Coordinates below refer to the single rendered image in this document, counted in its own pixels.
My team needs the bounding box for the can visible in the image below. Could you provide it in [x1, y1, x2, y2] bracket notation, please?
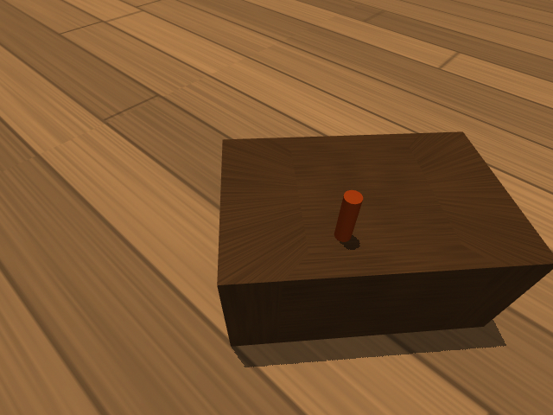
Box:
[334, 190, 363, 242]

